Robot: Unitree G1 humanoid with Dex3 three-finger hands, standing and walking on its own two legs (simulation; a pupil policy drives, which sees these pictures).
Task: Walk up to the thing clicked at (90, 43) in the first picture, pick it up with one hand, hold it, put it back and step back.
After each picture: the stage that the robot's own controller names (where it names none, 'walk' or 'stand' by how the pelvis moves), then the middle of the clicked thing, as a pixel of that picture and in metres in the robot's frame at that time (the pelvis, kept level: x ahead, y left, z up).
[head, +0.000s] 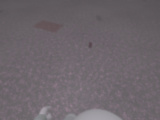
stand; (90, 45) +1.60 +0.00 -0.72
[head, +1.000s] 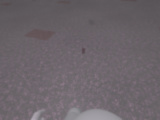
walk; (83, 50) +1.44 +0.23 -0.71
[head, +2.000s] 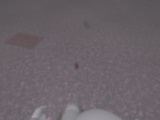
walk; (76, 65) +0.92 +0.27 -0.71
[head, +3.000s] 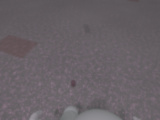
walk; (73, 83) +0.55 +0.20 -0.70
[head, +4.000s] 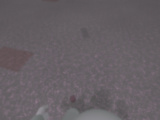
stand; (72, 99) +0.34 +0.20 -0.70
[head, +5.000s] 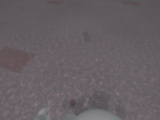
stand; (72, 103) +0.32 +0.18 -0.73
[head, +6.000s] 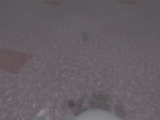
stand; (71, 103) +0.31 +0.20 -0.73
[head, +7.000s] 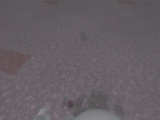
stand; (70, 104) +0.29 +0.21 -0.73
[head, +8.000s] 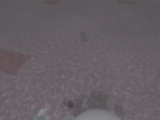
go down; (70, 104) +0.29 +0.20 -0.73
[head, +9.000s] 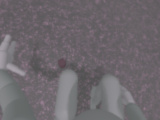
go down; (62, 63) +0.39 +0.22 -0.33
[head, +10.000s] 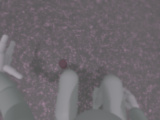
approach; (63, 64) +0.39 +0.23 -0.31
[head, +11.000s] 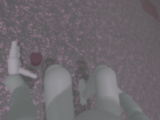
close in; (36, 60) +0.38 +0.26 -0.22
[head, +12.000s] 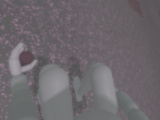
close; (26, 59) +0.37 +0.27 -0.22
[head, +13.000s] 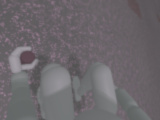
lift; (27, 58) +0.37 +0.26 -0.22
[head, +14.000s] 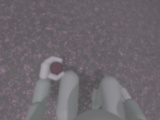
lift; (56, 69) +0.31 +0.24 -0.06
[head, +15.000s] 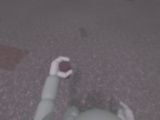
lift; (65, 70) +0.33 +0.17 +0.06
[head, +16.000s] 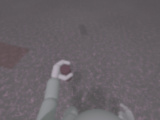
hold; (66, 73) +0.33 +0.17 +0.01
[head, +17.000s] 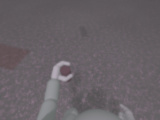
hold; (66, 74) +0.32 +0.17 +0.02
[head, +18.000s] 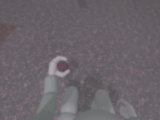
crouch; (63, 68) +0.36 +0.18 -0.05
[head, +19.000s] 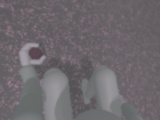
lower; (37, 56) +0.41 +0.26 -0.18
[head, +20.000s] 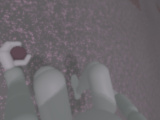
lower; (19, 55) +0.40 +0.28 -0.22
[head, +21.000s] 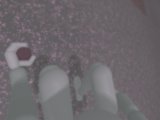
lower; (24, 56) +0.39 +0.28 -0.22
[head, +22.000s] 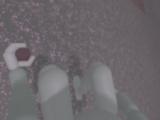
lower; (23, 56) +0.39 +0.28 -0.22
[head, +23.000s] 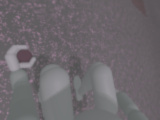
rest; (24, 57) +0.38 +0.28 -0.22
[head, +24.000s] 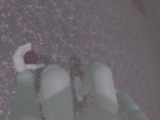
open; (30, 59) +0.37 +0.25 -0.22
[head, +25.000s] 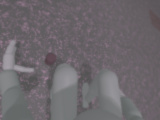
stand; (50, 59) +0.38 +0.23 -0.24
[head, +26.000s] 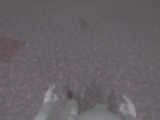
stand; (69, 94) +0.33 +0.18 -0.62
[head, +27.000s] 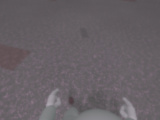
stand; (71, 100) +0.33 +0.18 -0.66
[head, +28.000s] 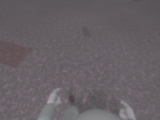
stand; (71, 99) +0.33 +0.18 -0.67
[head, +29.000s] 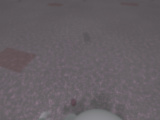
walk; (73, 102) +0.33 +0.18 -0.72
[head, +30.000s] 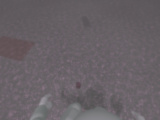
walk; (78, 85) +0.45 +0.13 -0.70
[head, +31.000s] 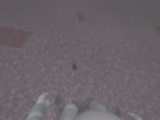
walk; (74, 66) +0.77 +0.18 -0.70
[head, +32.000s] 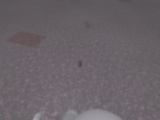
stand; (80, 63) +0.99 +0.19 -0.70
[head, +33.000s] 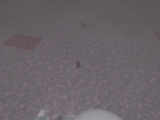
stand; (78, 64) +0.98 +0.21 -0.73
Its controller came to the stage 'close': yes
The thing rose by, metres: 0.72
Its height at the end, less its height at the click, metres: +0.00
